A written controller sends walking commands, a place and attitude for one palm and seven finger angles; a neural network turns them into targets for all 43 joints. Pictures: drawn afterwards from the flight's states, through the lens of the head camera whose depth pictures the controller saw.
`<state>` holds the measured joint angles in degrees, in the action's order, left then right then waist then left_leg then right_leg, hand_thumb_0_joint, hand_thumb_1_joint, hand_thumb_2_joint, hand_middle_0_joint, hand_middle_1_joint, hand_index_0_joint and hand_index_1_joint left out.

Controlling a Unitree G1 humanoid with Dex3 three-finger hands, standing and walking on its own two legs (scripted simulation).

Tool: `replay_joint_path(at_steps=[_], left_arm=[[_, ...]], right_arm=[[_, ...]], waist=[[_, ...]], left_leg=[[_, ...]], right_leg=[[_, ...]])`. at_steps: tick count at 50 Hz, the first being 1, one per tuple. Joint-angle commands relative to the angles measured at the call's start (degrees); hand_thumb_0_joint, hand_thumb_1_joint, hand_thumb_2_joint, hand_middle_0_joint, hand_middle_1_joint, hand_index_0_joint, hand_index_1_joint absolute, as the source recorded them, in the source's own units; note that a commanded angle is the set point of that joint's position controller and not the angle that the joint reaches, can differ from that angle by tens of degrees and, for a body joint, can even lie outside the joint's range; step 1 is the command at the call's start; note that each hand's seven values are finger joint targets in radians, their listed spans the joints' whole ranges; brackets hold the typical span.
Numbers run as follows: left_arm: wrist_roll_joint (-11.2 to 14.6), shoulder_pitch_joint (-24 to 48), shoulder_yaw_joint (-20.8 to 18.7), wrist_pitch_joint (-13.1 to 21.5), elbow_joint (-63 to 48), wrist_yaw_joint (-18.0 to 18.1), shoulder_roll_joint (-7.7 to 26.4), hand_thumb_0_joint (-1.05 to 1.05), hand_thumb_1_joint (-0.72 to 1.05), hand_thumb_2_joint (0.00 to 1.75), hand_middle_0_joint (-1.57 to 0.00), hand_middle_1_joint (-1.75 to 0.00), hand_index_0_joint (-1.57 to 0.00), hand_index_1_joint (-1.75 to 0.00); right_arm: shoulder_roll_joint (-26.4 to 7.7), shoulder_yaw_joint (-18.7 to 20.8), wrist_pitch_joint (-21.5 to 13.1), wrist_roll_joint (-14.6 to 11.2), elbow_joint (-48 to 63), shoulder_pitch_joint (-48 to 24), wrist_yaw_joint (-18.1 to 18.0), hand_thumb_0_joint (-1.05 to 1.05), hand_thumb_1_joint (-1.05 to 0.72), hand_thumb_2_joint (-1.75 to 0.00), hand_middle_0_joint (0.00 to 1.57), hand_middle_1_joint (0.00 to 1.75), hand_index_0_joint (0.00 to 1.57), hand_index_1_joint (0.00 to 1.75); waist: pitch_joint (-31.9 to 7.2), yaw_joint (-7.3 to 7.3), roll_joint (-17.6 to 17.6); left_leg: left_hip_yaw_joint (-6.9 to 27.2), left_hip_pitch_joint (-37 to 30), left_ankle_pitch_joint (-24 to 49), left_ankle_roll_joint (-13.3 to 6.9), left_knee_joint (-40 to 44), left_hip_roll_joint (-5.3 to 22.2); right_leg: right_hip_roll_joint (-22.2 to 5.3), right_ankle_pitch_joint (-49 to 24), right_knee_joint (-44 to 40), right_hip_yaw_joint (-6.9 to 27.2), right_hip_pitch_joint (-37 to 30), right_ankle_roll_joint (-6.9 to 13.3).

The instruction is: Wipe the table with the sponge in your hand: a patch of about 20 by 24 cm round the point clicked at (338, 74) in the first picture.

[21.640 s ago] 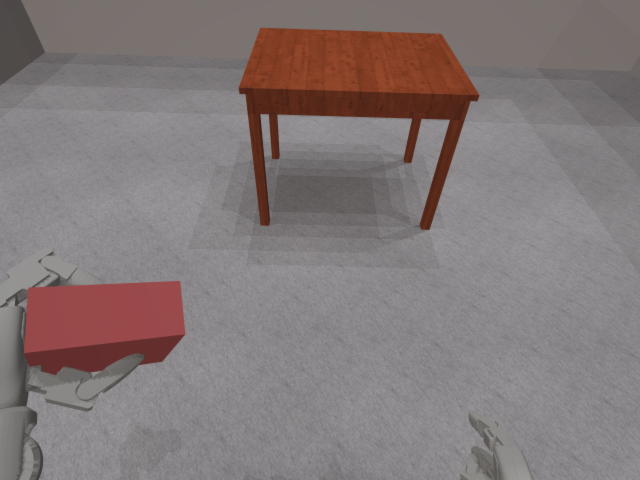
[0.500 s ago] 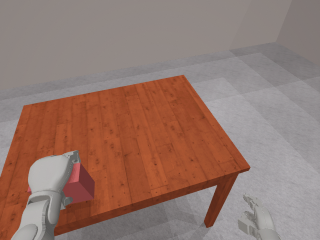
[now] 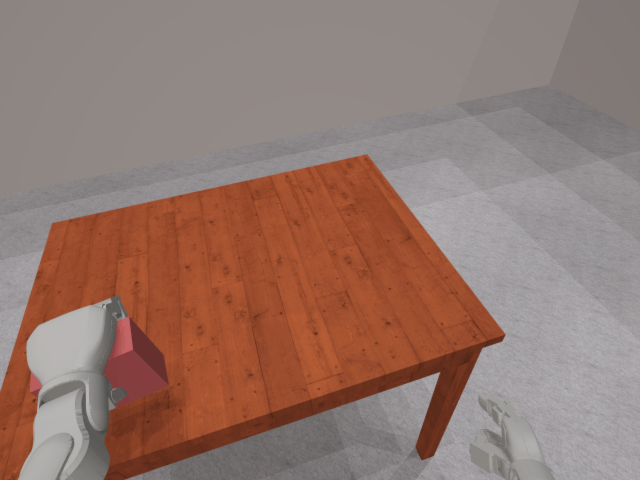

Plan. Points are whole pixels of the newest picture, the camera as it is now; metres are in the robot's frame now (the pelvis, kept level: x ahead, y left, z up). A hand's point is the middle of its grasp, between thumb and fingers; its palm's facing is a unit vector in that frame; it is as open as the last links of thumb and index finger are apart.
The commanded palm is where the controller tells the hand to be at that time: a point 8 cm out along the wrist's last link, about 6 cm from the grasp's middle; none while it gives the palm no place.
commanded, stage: lower the sponge onto the table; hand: left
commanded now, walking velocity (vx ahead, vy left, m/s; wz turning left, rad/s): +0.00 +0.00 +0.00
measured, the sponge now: (112, 376) +0.21 +0.33 +0.00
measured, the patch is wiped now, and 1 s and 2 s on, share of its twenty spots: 0.00 0.10 0.40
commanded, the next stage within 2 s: wipe forward along the first lane in 0.74 s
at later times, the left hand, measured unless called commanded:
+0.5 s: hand (137, 384) +0.21 +0.30 -0.01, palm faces -0.14 -0.15 -0.98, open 9.4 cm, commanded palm +0.19 +0.29 +0.06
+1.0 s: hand (135, 388) +0.21 +0.31 -0.02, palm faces -0.13 -0.08 -0.99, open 9.4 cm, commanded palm +0.21 +0.30 +0.04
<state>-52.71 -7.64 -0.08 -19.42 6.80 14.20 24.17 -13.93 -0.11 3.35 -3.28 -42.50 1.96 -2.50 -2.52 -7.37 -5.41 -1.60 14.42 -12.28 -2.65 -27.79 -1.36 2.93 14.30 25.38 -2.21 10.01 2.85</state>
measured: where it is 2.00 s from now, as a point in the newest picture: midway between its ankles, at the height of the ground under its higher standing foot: outside the picture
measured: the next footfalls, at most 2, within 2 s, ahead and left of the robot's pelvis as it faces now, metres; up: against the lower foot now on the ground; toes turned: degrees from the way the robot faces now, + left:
none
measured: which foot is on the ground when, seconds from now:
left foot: down 0.00-1.00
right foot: down 0.00-1.00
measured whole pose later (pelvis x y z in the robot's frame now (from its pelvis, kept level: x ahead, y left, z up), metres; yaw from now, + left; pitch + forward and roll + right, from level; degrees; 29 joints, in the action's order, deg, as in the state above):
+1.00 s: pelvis +0.00 -0.01 -0.01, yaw +1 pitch +2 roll -1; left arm -56.5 -4.3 1.5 -10.3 20.3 13.4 23.6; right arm -15.2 1.9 1.8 -2.7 -41.7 4.3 -4.1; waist -2.7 -6.0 -3.8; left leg 0.3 20.7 -14.3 -1.9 -33.3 -0.8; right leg 3.7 16.5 30.0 -4.1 15.5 3.9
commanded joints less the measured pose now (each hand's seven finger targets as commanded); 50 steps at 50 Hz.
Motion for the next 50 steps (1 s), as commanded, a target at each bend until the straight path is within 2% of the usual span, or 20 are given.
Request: replay_joint_path(at_steps=[1,4,6,8,11,13,16,19,21,24,27,28,29,33,36,39,42,46,48,50], left_arm=[[3.7,4.1,5.6,-4.9,-3.9,-5.8,1.6,0.00,0.10,1.30,-1.20,-1.60,-1.20,-1.60],[0.5,11.8,5.6,-0.5,-7.8,-8.6,5.0,0.00,0.10,1.30,-1.20,-1.60,-1.20,-1.60],[-1.8,16.2,1.3,5.2,-12.6,-7.3,9.8,0.00,0.10,1.30,-1.20,-1.60,-1.20,-1.60],[-4.1,17.7,-7.2,10.0,-18.5,-3.7,18.8,0.00,0.10,1.30,-1.20,-1.60,-1.20,-1.60],[-5.8,17.0,-8.5,12.1,-17.0,2.3,16.4,0.00,0.10,1.30,-1.20,-1.60,-1.20,-1.60],[-6.8,14.7,-11.7,9.8,-12.0,5.2,17.5,0.00,0.10,1.30,-1.20,-1.60,-1.20,-1.60],[-3.8,11.0,-3.3,3.3,-0.7,5.6,6.8,0.00,0.10,1.30,-1.20,-1.60,-1.20,-1.60],[1.6,8.5,3.0,-2.1,4.2,1.1,1.7,0.00,0.10,1.30,-1.20,-1.60,-1.20,-1.60],[1.3,11.1,6.0,-3.3,3.6,-2.3,1.5,0.00,0.10,1.30,-1.20,-1.60,-1.20,-1.60],[-1.9,15.5,4.6,0.5,-1.8,-4.3,5.3,0.00,0.10,1.30,-1.20,-1.60,-1.20,-1.60],[-4.9,17.4,-3.3,7.8,-6.3,-1.8,13.5,0.00,0.10,1.30,-1.20,-1.60,-1.20,-1.60],[-6.2,18.4,-8.4,9.6,-8.8,-0.1,18.7,0.00,0.10,1.30,-1.20,-1.60,-1.20,-1.60],[-6.4,17.3,-6.6,11.0,-9.9,1.6,15.2,0.00,0.10,1.30,-1.20,-1.60,-1.20,-1.60],[-4.8,11.1,-9.5,8.7,-1.2,5.7,13.7,0.00,0.10,1.30,-1.20,-1.60,-1.20,-1.60],[-1.6,7.1,-3.4,4.5,3.2,4.4,7.0,0.00,0.10,1.30,-1.20,-1.60,-1.20,-1.60],[-0.1,8.0,-0.1,2.4,4.2,1.5,5.6,0.00,0.10,1.30,-1.20,-1.60,-1.20,-1.60],[-1.5,10.4,-0.7,4.3,2.0,-0.4,8.3,0.00,0.10,1.30,-1.20,-1.60,-1.20,-1.60],[-5.0,20.5,-4.9,10.5,0.1,1.9,14.0,0.00,0.10,1.30,-1.20,-1.60,-1.20,-1.60],[-5.7,23.0,-4.8,11.7,1.0,3.1,13.2,0.00,0.10,1.30,-1.20,-1.60,-1.20,-1.60],[-5.3,22.4,-3.2,11.7,5.2,3.8,10.4,0.00,0.10,1.30,-1.20,-1.60,-1.20,-1.60]], right_arm=[[-7.7,1.4,-2.1,-1.7,11.6,-13.7,-0.6,0.00,-0.90,-0.90,0.20,0.30,0.20,0.30],[-7.6,1.2,-3.3,-0.6,12.4,-11.9,-1.1,0.00,-0.90,-0.90,0.20,0.30,0.20,0.30],[-7.1,1.7,-4.5,0.5,12.0,-10.0,-1.5,0.00,-0.90,-0.90,0.20,0.30,0.20,0.30],[-7.3,2.4,-5.1,1.7,11.4,-8.7,-2.2,0.00,-0.90,-0.90,0.20,0.30,0.20,0.30],[-6.2,2.6,-5.8,1.9,10.5,-7.7,-2.5,0.00,-0.90,-0.90,0.20,0.30,0.20,0.30],[-6.9,2.9,-4.9,1.9,9.7,-8.5,-2.1,0.00,-0.90,-0.90,0.20,0.30,0.20,0.30],[-6.9,3.1,-4.1,0.1,9.0,-9.6,-1.0,0.00,-0.90,-0.90,0.20,0.30,0.20,0.30],[-7.7,2.5,-3.0,-1.5,10.0,-11.2,-1.0,0.00,-0.90,-0.90,0.20,0.30,0.20,0.30],[-7.9,1.9,-2.6,-1.7,10.7,-11.5,-1.1,0.00,-0.90,-0.90,0.20,0.30,0.20,0.30],[-7.6,2.0,-3.1,-0.6,11.6,-10.2,-1.2,0.00,-0.90,-0.90,0.20,0.30,0.20,0.30],[-7.2,2.7,-4.1,0.8,10.8,-7.6,-1.5,0.00,-0.90,-0.90,0.20,0.30,0.20,0.30],[-7.7,3.0,-4.1,1.4,10.4,-7.1,-1.8,0.00,-0.90,-0.90,0.20,0.30,0.20,0.30],[-6.5,2.9,-4.4,1.4,11.0,-7.1,-1.8,0.00,-0.90,-0.90,0.20,0.30,0.20,0.30],[-7.4,3.9,-4.0,0.8,9.3,-7.1,-1.4,0.00,-0.90,-0.90,0.20,0.30,0.20,0.30],[-7.7,3.9,-3.5,-0.4,9.7,-8.1,-0.8,0.00,-0.90,-0.90,0.20,0.30,0.20,0.30],[-8.1,3.6,-2.9,-1.0,10.2,-8.2,-0.9,0.00,-0.90,-0.90,0.20,0.30,0.20,0.30],[-8.1,3.6,-3.2,-0.4,10.4,-7.8,-1.1,0.00,-0.90,-0.90,0.20,0.30,0.20,0.30],[-7.5,3.8,-4.2,0.6,8.9,-5.7,-2.0,0.00,-0.90,-0.90,0.20,0.30,0.20,0.30],[-7.4,4.1,-4.3,0.6,8.4,-4.8,-2.2,0.00,-0.90,-0.90,0.20,0.30,0.20,0.30],[-7.4,4.4,-4.3,0.1,8.2,-3.9,-2.2,0.00,-0.90,-0.90,0.20,0.30,0.20,0.30]], waist=[[-3.9,2.48,9.5],[-5.0,3.66,7.3],[-10.0,2.79,2.9],[-13.6,0.74,-4.2],[-13.1,0.56,-9.1],[-10.4,-0.59,-6.0],[-6.3,0.55,3.9],[-5.5,1.50,8.9],[-6.5,2.52,8.5],[-9.7,2.91,4.6],[-13.4,1.95,0.3],[-14.3,0.78,-2.3],[-14.6,0.94,-3.6],[-10.1,0.31,1.5],[-8.8,1.04,5.3],[-8.0,2.39,6.8],[-9.8,2.78,5.7],[-10.3,3.59,0.9],[-9.5,4.06,-1.2],[-8.9,4.46,1.5]], left_leg=[[7.7,-3.7,5.9,-0.3,4.2,0.2],[8.2,-4.6,4.3,-1.3,3.0,-0.2],[8.4,-7.2,6.2,-1.7,1.9,-0.2],[9.6,-9.0,7.8,-1.1,1.6,0.4],[8.9,-9.4,9.2,0.6,1.5,1.0],[9.1,-7.2,8.1,1.2,1.2,0.6],[7.4,-3.4,4.6,1.0,2.0,0.8],[6.6,-1.8,3.2,0.4,3.3,0.5],[7.1,-2.2,3.8,-0.2,2.8,-0.1],[7.2,-3.9,5.4,-1.1,1.0,-0.7],[7.1,-5.5,8.7,-1.4,-0.9,-0.8],[7.7,-5.6,9.3,-1.1,-1.0,-0.6],[6.8,-5.5,9.5,-1.0,-1.3,-0.5],[6.7,-3.0,8.8,-0.1,-1.5,-0.4],[5.4,-1.3,8.2,-0.3,-1.1,-0.4],[5.4,-0.7,7.6,-0.8,-0.8,-0.6],[5.5,-1.2,8.3,-1.3,-1.8,-1.1],[6.0,-2.8,6.9,-1.6,-3.1,-1.0],[6.5,-2.9,5.2,-1.3,-2.9,-0.4],[6.3,-1.6,3.3,-1.1,-3.0,-0.1]], right_leg=[[-1.7,-6.5,-6.1,6.2,2.5,1.0],[-1.1,-4.6,-5.4,6.3,4.3,1.4],[-0.9,-6.8,-4.1,6.6,3.5,1.7],[-0.2,-7.7,-2.5,8.2,2.3,2.4],[-0.1,-6.4,-1.7,7.0,4.6,3.0],[0.1,-4.4,-2.9,8.8,6.0,3.7],[-0.6,-2.3,-4.1,6.7,7.4,2.3],[-1.1,-2.3,-5.0,5.9,5.1,1.3],[-1.2,-4.3,-4.7,5.8,4.6,1.2],[-1.1,-6.2,-3.3,6.1,4.2,1.6],[-0.8,-10.9,-1.7,7.2,3.1,2.1],[-0.4,-11.0,-1.1,8.4,2.8,2.6],[-0.9,-10.9,-0.5,7.4,3.1,2.3],[-0.9,-11.7,-1.9,8.9,5.1,2.6],[-1.5,-12.9,-2.4,7.9,4.3,1.6],[-1.4,-13.1,-2.4,7.5,4.1,1.3],[-1.7,-14.9,-2.1,7.9,3.6,1.3],[-1.2,-10.5,-1.4,7.7,7.2,1.7],[-0.9,-6.9,-1.2,7.4,10.0,1.9],[-0.7,-4.3,-0.9,6.2,12.1,1.7]])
